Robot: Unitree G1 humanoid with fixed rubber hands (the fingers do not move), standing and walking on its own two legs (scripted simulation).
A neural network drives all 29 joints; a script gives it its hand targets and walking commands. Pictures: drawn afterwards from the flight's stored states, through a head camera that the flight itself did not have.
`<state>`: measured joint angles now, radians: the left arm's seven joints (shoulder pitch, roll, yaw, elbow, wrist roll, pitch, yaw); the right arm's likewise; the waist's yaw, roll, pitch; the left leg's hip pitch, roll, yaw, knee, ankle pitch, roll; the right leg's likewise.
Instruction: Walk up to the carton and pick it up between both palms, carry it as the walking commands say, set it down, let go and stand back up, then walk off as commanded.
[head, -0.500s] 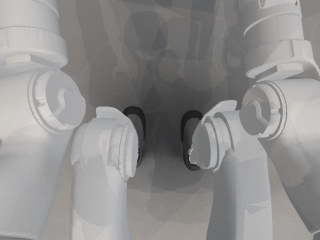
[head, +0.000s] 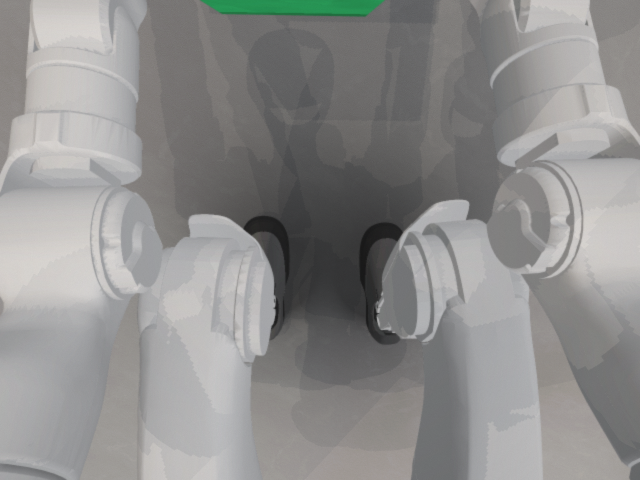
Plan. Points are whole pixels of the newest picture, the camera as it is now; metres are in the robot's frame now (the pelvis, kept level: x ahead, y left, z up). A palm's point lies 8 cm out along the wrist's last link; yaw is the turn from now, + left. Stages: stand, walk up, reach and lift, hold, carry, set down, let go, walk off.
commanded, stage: set down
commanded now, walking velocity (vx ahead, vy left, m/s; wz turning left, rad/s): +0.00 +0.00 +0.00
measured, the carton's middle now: out of the picture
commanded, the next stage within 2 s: let go in 1.74 s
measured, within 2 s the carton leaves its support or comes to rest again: neither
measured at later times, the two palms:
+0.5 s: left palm out of the picture +0.56 +0.18 -0.16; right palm out of the picture +0.56 -0.17 -0.16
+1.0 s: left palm out of the picture +0.57 +0.18 -0.01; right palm out of the picture +0.56 -0.18 +0.00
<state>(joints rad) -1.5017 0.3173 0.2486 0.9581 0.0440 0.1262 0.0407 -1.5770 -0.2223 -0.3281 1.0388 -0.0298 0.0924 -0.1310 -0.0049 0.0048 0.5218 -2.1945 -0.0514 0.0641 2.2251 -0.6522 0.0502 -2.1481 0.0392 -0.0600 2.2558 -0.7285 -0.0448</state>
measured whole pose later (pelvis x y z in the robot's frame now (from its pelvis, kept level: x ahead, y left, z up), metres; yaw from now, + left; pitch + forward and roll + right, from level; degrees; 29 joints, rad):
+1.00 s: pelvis -0.03 +0.00 +0.08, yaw -1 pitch +28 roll -2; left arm -1.59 0.45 0.14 0.82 -0.14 0.45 0.14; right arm -1.57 -0.33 -0.25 0.72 0.09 0.46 -0.17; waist -0.01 0.00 0.52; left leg -1.90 -0.05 0.02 1.99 -0.57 0.05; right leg -1.86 0.06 -0.06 2.00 -0.62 -0.04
